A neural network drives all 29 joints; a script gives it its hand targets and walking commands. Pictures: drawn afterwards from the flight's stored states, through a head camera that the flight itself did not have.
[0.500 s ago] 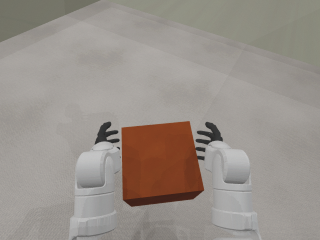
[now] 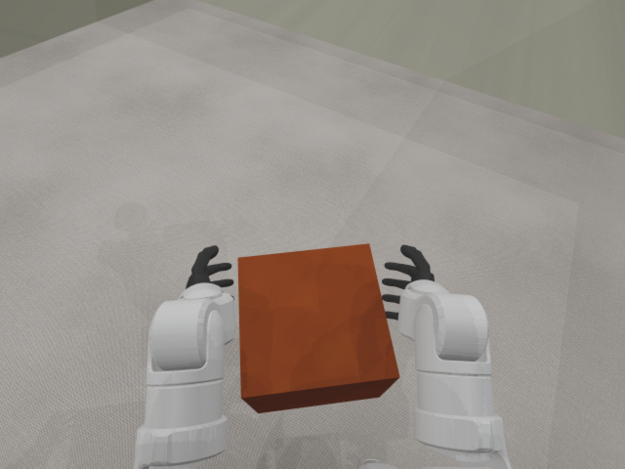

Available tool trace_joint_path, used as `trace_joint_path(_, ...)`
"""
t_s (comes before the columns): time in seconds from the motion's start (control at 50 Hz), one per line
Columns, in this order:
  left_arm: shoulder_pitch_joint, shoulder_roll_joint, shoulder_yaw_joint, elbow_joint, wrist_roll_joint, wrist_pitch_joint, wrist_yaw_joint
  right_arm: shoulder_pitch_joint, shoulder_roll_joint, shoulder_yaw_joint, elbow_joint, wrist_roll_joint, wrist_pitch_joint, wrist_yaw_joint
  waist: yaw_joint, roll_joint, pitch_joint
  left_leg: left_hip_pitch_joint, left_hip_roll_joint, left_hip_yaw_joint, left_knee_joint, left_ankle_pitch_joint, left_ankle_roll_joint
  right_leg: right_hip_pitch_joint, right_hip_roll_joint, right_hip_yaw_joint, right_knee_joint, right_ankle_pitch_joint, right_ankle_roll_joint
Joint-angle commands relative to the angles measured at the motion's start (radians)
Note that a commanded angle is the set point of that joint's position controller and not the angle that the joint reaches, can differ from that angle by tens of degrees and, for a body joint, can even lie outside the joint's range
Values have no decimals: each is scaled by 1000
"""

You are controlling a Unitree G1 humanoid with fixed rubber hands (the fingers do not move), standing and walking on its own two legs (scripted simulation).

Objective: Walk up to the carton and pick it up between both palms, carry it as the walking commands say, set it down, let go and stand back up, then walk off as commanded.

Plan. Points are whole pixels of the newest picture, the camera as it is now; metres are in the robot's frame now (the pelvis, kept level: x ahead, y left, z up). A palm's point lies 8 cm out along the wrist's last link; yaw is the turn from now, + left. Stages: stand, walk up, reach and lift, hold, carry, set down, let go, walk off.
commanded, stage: carry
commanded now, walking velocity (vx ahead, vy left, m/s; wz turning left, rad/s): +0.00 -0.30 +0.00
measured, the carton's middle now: (312, 331) +0.32 +0.01 -0.04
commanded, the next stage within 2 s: none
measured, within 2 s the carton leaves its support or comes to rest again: neither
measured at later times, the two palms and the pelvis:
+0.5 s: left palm (350, 375) +0.23 -0.03 +0.06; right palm (586, 374) +0.23 -0.28 +0.08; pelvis -0.08 -0.16 +0.00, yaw +0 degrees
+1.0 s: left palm (531, 447) +0.16 -0.21 +0.06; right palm out of the picture +0.15 -0.46 +0.08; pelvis -0.15 -0.33 -0.01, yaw +2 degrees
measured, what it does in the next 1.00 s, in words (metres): steps to the right: right foot, then left foot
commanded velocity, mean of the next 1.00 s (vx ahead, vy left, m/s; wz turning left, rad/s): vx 0.00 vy -0.30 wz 0.00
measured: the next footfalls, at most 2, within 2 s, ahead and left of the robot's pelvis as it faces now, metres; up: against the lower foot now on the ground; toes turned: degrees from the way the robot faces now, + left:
right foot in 0.12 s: +0.05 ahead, -0.22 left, +0.00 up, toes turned -5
left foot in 0.38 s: -0.02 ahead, -0.06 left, +0.00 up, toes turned +12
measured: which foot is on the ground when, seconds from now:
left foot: down 0.00-0.14, up 0.16-0.36, down 0.38-0.72, up 0.74-0.94, down 0.96-1.00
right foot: up 0.00-0.10, down 0.12-0.40, up 0.42-0.70, down 0.72-0.98, up 1.00-1.00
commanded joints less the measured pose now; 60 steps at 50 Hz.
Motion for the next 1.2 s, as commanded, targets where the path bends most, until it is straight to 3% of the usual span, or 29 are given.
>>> trace_joint_path(0.0, -546, -1098, -667, -23, -463, -25, -462, -561, 1024, 571, -100, 433, -40, 432, -28, 252, -421, 291, 204, -140, -109, 514, 97, 77, -17, -24, -136, -15, 23)
trace_joint_path(0.08, -480, -1093, -651, 36, -450, -12, -477, -518, 1017, 585, -92, 385, -36, 419, -29, 281, -428, 264, 177, -116, -23, 407, 41, 241, 35, -137, -514, 51, 27)
trace_joint_path(0.1, -473, -1085, -648, 45, -447, -11, -482, -516, 1019, 589, -90, 374, -33, 416, -28, 198, -436, 203, 142, -91, 60, 382, 10, 338, 8, -101, -621, 98, 23)
trace_joint_path(0.12, -470, -1080, -644, 50, -442, -10, -489, -509, 1017, 594, -82, 369, -31, 415, -27, 44, -437, 44, 89, -67, 174, 176, -30, 457, -120, 49, -657, 268, -6)
trace_joint_path(0.14, -437, -1072, -631, 69, -421, -19, -490, -512, 1024, 620, -110, 380, -26, 420, -17, -354, -430, -202, -94, 41, 304, -370, -75, 505, -308, 283, -619, 546, -146)
trace_joint_path(0.16, -428, -1092, -609, 53, -423, -25, -492, -552, 1059, 657, -123, 403, -33, 419, -11, -390, -422, -217, -115, -49, 556, -507, -52, 488, -290, 224, -567, 710, -225)
trace_joint_path(0.22, -475, -1097, -596, -7, -429, -40, -488, -608, 1059, 674, -159, 471, -48, 420, -16, -170, -442, -233, -101, -56, 584, -343, -20, 540, -229, 56, -508, 727, -215)
trace_joint_path(0.34, -443, -1071, -592, -15, -388, -32, -445, -584, 1039, 659, -149, 498, -14, 433, -17, -149, -477, 95, -103, 1, -34, -142, 47, 451, -185, 45, -512, 443, -227)
trace_joint_path(0.36, -436, -1069, -610, -10, -384, -30, -439, -563, 1035, 651, -127, 491, -8, 440, -28, -88, -478, 240, -34, -52, -195, -36, 58, 345, -149, 21, -463, 365, -185)
trace_joint_path(0.38, -458, -1068, -629, -7, -382, -29, -435, -538, 1039, 643, -105, 486, -3, 449, -45, 64, -446, 407, 172, -297, -254, 48, 85, 93, -86, -1, -333, 238, -112)
trace_joint_path(0.4, -480, -1077, -647, -29, -383, -19, -441, -468, 1047, 615, -35, 450, -9, 458, -41, 398, -413, 414, 451, -620, -273, 259, 234, -132, 36, -34, -121, -170, -48)
trace_joint_path(0.42, -535, -1097, -680, -62, -399, -25, -437, -506, 1069, 621, -57, 474, -11, 465, -37, 275, -400, 400, 438, -572, -236, 306, 253, -152, -10, 93, 66, -163, -47)
trace_joint_path(0.46, -543, -1108, -671, -50, -419, -25, -450, -505, 1064, 593, -47, 469, -20, 468, -38, 128, -368, 334, 331, -373, -216, 288, 175, -137, -29, 131, 159, -14, -30)
trace_joint_path(0.5, -568, -1112, -676, -49, -451, -33, -463, -561, 1058, 578, -81, 461, -38, 458, -25, 152, -385, 342, 234, -208, -140, 454, 129, -99, -38, 66, 86, 31, 7)
trace_joint_path(0.54, -574, -1108, -677, -40, -467, -34, -463, -591, 1038, 571, -106, 458, -45, 446, -26, 201, -413, 336, 213, -162, -112, 560, 116, -23, -22, 14, 3, -6, 22)
trace_joint_path(0.66, -489, -1099, -650, 44, -449, -18, -478, -531, 1016, 580, -88, 394, -39, 424, -31, 293, -426, 276, 184, -125, -42, 400, 48, 217, 32, -130, -484, 35, 31)
trace_joint_path(0.7, -480, -1085, -644, 55, -443, -17, -489, -520, 1019, 588, -79, 377, -35, 420, -28, 112, -436, 117, 111, -79, 127, 280, -16, 416, -62, -19, -664, 162, 14)
trace_joint_path(0.72, -459, -1073, -636, 72, -428, -22, -492, -519, 1017, 604, -93, 379, -29, 422, -21, -247, -438, -154, -46, 21, 261, -193, -78, 514, -281, 256, -617, 528, -104)
trace_joint_path(0.74, -428, -1091, -610, 67, -422, -29, -493, -547, 1053, 643, -115, 403, -33, 423, -12, -399, -436, -204, -104, -30, 483, -485, -64, 501, -285, 226, -564, 708, -202)
trace_joint_path(0.8, -470, -1094, -595, 9, -428, -45, -490, -604, 1057, 668, -140, 467, -49, 423, -16, -185, -444, -235, -104, -61, 582, -372, -23, 553, -235, 68, -499, 790, -216)
trace_joint_path(0.92, -448, -1075, -593, -15, -390, -38, -446, -590, 1040, 659, -154, 499, -18, 436, -17, -150, -478, 92, -103, -1, -29, -144, 44, 453, -182, 44, -501, 470, -224)
trace_joint_path(0.94, -442, -1072, -611, -11, -387, -35, -440, -567, 1036, 649, -131, 492, -12, 443, -29, -89, -479, 240, -35, -54, -189, -37, 56, 342, -146, 21, -454, 378, -182)
trace_joint_path(0.96, -464, -1071, -629, -9, -385, -33, -436, -539, 1039, 641, -109, 488, -7, 451, -46, 69, -448, 408, 174, -301, -251, 60, 86, 89, -81, -3, -320, 240, -110)
trace_joint_path(0.98, -484, -1079, -647, -31, -386, -24, -442, -471, 1047, 615, -38, 457, -13, 459, -42, 401, -422, 413, 451, -622, -268, 259, 235, -125, 39, -30, -110, -179, -47)
trace_joint_path(1.0, -539, -1100, -680, -62, -401, -30, -438, -506, 1068, 620, -58, 480, -14, 466, -37, 278, -409, 399, 438, -575, -234, 297, 252, -143, -11, 97, 70, -167, -46)
trace_joint_path(1.04, -546, -1111, -671, -45, -421, -29, -451, -513, 1065, 593, -49, 474, -24, 469, -37, 132, -369, 332, 331, -380, -217, 266, 174, -132, -33, 129, 148, -19, -27)
trace_joint_path(1.08, -568, -1114, -676, -45, -451, -37, -465, -565, 1059, 576, -82, 466, -41, 459, -26, 157, -387, 339, 236, -214, -141, 444, 130, -89, -40, 62, 68, 25, 9)
trace_joint_path(1.12, -573, -1112, -677, -35, -467, -39, -465, -596, 1040, 571, -107, 463, -49, 448, -28, 204, -418, 334, 215, -166, -113, 561, 116, -8, -21, 11, -17, -9, 23)
trace_joint_path(1.18, -529, -1103, -661, 15, -458, -31, -469, -561, 1021, 567, -89, 431, -46, 434, -34, 275, -420, 286, 200, -139, -109, 474, 90, 117, 2, -49, -215, -27, 31)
